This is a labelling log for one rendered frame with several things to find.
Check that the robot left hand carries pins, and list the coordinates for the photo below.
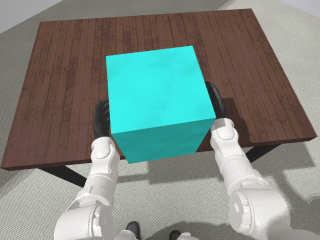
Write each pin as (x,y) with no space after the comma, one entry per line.
(100,123)

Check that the robot right hand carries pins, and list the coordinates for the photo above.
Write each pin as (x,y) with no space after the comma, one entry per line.
(216,100)

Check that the robot left upper arm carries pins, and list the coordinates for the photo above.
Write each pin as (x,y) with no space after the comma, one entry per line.
(91,222)

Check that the robot right forearm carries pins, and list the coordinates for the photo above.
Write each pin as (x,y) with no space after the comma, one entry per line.
(232,162)

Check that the robot right upper arm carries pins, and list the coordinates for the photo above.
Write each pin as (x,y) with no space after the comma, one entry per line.
(262,214)

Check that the carton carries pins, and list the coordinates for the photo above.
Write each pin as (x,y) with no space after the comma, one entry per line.
(159,104)

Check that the robot left shin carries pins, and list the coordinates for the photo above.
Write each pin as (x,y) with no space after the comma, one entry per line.
(127,232)

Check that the robot right foot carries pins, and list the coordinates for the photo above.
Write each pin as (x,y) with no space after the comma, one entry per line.
(174,235)

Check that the robot left forearm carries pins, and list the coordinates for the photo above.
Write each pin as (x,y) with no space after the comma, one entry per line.
(101,182)

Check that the table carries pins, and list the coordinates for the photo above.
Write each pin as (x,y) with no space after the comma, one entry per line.
(67,76)

